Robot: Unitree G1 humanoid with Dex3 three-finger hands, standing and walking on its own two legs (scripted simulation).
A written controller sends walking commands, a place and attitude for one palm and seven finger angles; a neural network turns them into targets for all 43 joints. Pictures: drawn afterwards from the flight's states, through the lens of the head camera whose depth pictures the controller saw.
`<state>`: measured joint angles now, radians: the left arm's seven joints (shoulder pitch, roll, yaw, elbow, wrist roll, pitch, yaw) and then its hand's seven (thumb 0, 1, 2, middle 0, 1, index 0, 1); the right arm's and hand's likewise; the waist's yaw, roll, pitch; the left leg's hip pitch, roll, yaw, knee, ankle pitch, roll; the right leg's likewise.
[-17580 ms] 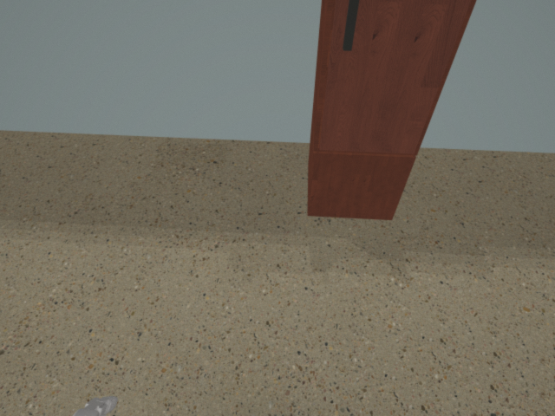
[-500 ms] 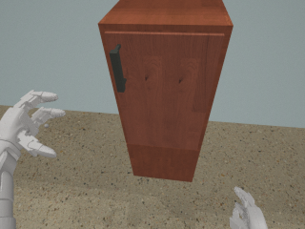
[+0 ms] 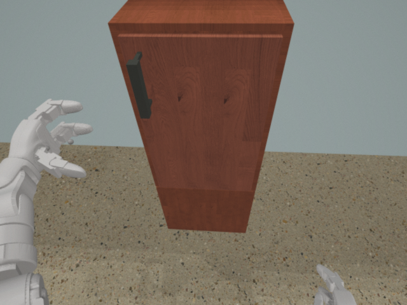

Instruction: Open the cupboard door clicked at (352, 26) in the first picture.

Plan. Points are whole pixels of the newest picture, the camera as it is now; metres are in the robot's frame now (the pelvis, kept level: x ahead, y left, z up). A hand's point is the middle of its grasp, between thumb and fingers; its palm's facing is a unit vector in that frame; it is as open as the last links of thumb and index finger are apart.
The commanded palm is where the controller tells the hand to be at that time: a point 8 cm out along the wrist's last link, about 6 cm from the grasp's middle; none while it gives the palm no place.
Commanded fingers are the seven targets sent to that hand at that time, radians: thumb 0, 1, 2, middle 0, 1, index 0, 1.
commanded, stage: move the hooked fingers beside the handle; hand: left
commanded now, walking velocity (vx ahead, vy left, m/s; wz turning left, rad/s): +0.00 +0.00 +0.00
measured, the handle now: (142, 86) +0.58 +0.17 +0.14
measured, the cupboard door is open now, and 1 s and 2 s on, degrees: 0 0 0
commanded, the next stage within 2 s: slide the fingers in behind the handle in 1.96 s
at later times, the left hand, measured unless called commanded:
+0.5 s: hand (88, 120) +0.43 +0.25 +0.16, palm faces -0.02 -1.00 -0.01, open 14.0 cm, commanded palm +0.41 +0.30 +0.16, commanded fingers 0.00 -0.50 0.30 -0.30 -1.20 -0.30 -1.20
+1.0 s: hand (108, 97) +0.50 +0.23 +0.17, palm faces -0.04 -1.00 +0.03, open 14.0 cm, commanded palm +0.48 +0.29 +0.15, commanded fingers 0.00 -0.50 0.30 -0.30 -1.20 -0.30 -1.20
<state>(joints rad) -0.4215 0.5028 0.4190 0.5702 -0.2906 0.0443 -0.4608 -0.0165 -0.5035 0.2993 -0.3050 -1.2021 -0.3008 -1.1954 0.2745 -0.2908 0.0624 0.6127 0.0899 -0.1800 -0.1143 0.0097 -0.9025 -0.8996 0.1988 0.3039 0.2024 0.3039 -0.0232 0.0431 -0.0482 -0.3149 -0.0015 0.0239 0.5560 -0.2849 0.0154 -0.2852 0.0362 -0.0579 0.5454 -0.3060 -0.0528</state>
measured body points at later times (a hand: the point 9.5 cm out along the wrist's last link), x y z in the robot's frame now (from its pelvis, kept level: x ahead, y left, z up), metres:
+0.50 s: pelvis +0.01 +0.02 +0.00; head +0.04 +0.01 +0.45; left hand +0.42 +0.30 +0.16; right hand +0.11 -0.25 -0.10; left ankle +0.00 +0.11 -0.73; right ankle -0.01 -0.08 -0.73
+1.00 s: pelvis +0.01 +0.02 -0.01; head +0.07 +0.02 +0.44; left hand +0.49 +0.28 +0.17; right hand +0.03 -0.26 -0.12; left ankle +0.00 +0.11 -0.73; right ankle -0.01 -0.08 -0.73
